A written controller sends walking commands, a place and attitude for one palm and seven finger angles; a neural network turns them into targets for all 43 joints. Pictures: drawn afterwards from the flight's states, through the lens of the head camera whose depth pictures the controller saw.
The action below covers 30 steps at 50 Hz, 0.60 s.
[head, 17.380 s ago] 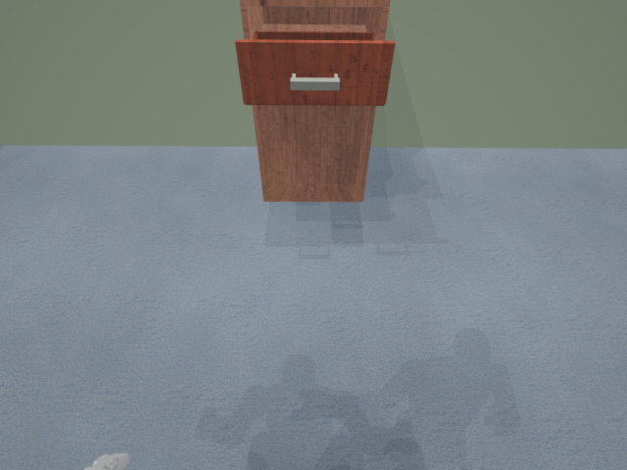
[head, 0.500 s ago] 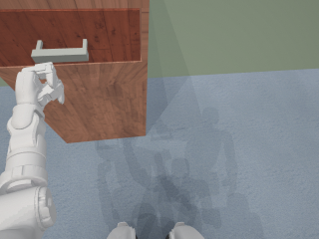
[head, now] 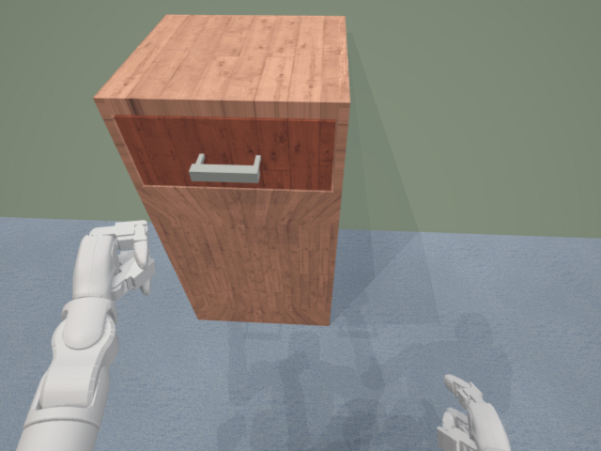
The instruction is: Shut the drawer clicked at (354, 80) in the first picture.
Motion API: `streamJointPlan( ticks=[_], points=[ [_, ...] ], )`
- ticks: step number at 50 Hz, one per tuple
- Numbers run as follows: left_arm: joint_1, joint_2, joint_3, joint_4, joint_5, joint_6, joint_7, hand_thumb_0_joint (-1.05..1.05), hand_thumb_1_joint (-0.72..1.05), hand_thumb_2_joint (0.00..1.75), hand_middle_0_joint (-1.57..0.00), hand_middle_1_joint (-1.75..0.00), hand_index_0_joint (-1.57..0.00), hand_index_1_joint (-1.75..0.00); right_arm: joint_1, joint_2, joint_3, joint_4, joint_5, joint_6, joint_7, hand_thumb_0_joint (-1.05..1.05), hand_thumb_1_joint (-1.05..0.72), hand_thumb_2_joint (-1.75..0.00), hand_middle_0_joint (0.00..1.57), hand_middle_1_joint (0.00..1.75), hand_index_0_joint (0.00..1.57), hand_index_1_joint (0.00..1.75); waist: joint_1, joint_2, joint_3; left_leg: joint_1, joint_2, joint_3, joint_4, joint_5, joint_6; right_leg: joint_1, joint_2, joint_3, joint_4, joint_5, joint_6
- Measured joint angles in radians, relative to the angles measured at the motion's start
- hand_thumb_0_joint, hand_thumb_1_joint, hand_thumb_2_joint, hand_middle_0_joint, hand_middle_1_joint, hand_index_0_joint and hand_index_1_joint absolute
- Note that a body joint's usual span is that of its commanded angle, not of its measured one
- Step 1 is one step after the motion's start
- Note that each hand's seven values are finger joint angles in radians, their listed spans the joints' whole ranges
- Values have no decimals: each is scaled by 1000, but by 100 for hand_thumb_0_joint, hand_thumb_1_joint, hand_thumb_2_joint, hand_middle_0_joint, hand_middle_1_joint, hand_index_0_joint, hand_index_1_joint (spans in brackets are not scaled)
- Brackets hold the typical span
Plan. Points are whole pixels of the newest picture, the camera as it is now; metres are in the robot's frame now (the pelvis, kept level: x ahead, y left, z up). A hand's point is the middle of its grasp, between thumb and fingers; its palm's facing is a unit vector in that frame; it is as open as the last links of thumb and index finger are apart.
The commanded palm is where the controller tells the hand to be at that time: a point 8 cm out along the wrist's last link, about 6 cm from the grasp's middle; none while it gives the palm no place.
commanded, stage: draw the hand back to the body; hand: left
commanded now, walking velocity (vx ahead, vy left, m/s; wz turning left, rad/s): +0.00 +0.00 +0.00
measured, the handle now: (227, 166) +0.64 +0.20 +0.00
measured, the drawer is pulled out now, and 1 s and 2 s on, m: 0.00 0.00 0.00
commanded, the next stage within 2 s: step back with the hand held close in 0.64 s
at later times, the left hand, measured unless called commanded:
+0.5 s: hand (48, 355) +0.17 +0.23 +0.18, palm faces +0.39 -0.83 -0.40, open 3.3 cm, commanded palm +0.12 +0.27 +0.19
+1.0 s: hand (61, 340) +0.18 +0.23 +0.17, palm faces +0.31 -0.82 -0.48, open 3.2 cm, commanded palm +0.12 +0.28 +0.19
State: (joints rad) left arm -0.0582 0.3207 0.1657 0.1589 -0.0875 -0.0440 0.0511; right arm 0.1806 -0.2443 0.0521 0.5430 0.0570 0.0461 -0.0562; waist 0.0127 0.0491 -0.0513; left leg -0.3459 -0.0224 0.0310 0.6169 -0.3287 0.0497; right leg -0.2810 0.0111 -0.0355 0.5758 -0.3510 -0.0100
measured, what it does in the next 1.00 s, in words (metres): stands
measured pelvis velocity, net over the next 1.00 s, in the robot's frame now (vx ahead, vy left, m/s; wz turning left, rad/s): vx -0.01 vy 0.00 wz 0.00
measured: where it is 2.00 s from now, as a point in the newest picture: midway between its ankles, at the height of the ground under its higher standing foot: outside the picture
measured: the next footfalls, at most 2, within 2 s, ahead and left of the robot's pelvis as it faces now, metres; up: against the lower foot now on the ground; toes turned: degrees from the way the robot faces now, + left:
right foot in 1.78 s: -0.18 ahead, -0.11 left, +0.00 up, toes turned +4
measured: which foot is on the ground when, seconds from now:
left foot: down 0.00-1.00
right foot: down 0.00-1.00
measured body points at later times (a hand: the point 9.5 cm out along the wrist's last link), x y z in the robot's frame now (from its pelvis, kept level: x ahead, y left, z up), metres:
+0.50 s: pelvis -0.01 -0.01 +0.01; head -0.04 -0.04 +0.46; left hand +0.14 +0.27 +0.20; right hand +0.18 -0.23 -0.07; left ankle -0.01 +0.08 -0.73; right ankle -0.03 -0.11 -0.73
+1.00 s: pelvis -0.01 +0.00 +0.02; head +0.01 -0.02 +0.46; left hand +0.16 +0.28 +0.19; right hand +0.17 -0.24 -0.08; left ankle -0.01 +0.08 -0.73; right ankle -0.03 -0.11 -0.73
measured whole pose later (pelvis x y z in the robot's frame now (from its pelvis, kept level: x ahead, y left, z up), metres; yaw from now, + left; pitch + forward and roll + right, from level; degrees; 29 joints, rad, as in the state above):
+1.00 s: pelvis -0.01 +0.00 +0.02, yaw +0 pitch +0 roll -1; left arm 0.58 0.36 0.33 -0.47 -0.06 -0.18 0.09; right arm 0.16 -0.25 0.00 0.57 0.01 0.01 -0.06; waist 0.00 0.07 0.03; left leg -0.21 -0.03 0.03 0.42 -0.21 0.05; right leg -0.15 0.01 -0.03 0.38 -0.23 -0.01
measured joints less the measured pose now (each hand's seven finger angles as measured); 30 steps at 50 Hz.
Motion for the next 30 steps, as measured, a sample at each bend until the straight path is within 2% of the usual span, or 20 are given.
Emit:
streamJointPlan(
  ticks=[5,13,25,30],
  points=[
    [96,-1,-1,-128,2,7,32,2,89,90,-140,-160,-140,-160,-8,4,15,14,-7,-17,-3,1,-90,-90,20,30,20,30,15,10,27,93,-5,-1,-77,38,-1,91,-4,0,-72,36,0],
    [308,-4,24,-332,2,0,31,2,89,90,-140,-160,-140,-160,0,8,17,42,-25,-37,1,1,-90,-90,20,30,20,30,25,14,57,193,-4,2,-164,80,-6,185,-1,5,-151,74,-5],
    [608,27,123,-632,0,-54,41,2,89,90,-140,-160,-140,-160,24,-2,-16,65,-39,-97,0,1,-90,-90,20,30,20,30,48,34,55,232,8,-8,-185,90,-15,238,13,-3,-200,97,-13],
    [611,6,121,-609,6,-66,45,1,89,90,-141,-160,-141,-160,15,-2,-23,71,-39,-109,-12,1,-90,-90,20,30,20,30,56,39,70,228,10,-19,-177,92,-17,243,16,-14,-203,100,-15]
  ],
)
